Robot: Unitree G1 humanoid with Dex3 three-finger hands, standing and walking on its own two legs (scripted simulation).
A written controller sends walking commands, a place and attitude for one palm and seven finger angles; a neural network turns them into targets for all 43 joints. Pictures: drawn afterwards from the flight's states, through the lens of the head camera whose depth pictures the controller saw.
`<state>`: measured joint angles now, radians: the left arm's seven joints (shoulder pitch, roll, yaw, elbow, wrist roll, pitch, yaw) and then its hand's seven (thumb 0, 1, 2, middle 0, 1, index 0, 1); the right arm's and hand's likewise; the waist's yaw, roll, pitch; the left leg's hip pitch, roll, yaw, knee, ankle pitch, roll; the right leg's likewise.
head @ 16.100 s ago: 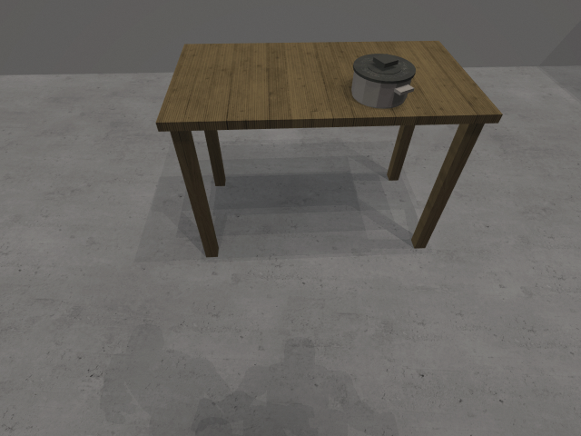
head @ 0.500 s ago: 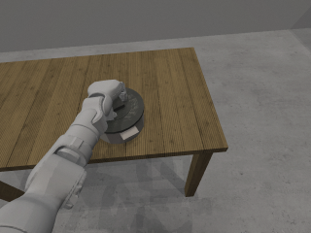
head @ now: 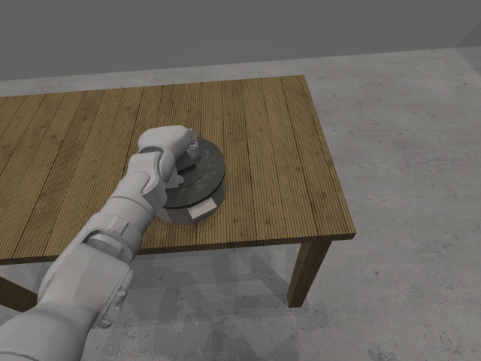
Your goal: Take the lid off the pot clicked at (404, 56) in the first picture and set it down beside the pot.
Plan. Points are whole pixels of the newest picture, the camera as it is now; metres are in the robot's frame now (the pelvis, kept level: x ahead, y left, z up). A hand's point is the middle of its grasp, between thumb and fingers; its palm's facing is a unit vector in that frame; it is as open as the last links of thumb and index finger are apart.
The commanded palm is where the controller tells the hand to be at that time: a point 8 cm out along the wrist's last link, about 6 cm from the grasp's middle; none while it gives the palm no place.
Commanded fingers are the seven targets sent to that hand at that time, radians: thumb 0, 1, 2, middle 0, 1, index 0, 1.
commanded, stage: close the fingers and squeeze the knob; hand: left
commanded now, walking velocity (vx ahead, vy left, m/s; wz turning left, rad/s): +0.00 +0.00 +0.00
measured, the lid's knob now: (178, 162) +0.48 +0.12 +0.03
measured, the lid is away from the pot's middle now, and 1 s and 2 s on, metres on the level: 0.00 0.01 0.01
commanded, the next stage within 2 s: lift the lid straight up in 0.26 s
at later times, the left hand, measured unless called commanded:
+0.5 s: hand (173, 168) +0.45 +0.12 +0.06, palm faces -0.35 -0.07 -0.93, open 8.4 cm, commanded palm +0.44 +0.13 +0.13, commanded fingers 0.00 0.54 1.08 -0.72 -0.99 -0.79 -1.01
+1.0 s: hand (174, 156) +0.45 +0.11 +0.09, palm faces -0.33 -0.06 -0.94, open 8.2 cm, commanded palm +0.45 +0.12 +0.17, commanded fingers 0.00 0.55 1.08 -0.72 -0.99 -0.79 -1.00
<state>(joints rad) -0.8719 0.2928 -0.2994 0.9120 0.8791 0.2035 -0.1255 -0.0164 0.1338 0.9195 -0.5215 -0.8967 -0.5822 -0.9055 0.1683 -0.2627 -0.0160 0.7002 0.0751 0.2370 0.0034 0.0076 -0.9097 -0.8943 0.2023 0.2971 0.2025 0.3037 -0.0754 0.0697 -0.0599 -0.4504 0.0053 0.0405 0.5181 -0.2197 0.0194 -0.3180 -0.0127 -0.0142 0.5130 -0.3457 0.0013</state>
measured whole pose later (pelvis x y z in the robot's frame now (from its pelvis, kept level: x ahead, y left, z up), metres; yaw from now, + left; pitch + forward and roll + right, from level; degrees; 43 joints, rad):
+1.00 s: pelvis -0.01 +0.00 +0.00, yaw +1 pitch +7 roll +0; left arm -0.94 0.29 -0.33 0.89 0.86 0.24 -0.18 0.03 0.14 0.90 -0.53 -0.88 -0.62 -0.89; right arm 0.15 -0.27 -0.01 0.72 0.08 0.20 -0.01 0.01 -0.91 -0.89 0.20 0.30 0.20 0.30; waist -0.07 0.08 -0.04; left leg -0.42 0.00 0.03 0.49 -0.20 0.02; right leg -0.29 -0.02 -0.02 0.50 -0.34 0.00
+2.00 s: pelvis -0.02 +0.01 +0.01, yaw +2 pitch +5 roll +0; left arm -1.09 0.36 -0.33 0.83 0.85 0.27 -0.34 0.04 0.13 0.90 -0.54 -0.88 -0.64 -0.90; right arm 0.14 -0.28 0.01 0.72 0.08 0.18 0.01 0.01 -0.91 -0.89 0.20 0.30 0.20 0.30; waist -0.06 0.08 -0.01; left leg -0.37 -0.02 0.02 0.44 -0.16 0.03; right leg -0.23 -0.03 -0.03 0.46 -0.31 0.01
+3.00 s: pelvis -0.02 +0.01 +0.01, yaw +2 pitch +4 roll +0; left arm -1.07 0.50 -0.25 0.78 0.88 0.19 -0.45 0.04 0.14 0.89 -0.54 -0.88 -0.64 -0.91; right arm 0.16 -0.29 0.01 0.69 0.08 0.17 -0.01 0.01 -0.91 -0.89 0.20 0.30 0.20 0.30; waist -0.06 0.07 0.01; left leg -0.35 -0.02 0.02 0.43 -0.16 0.03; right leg -0.21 -0.03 -0.04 0.43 -0.29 0.01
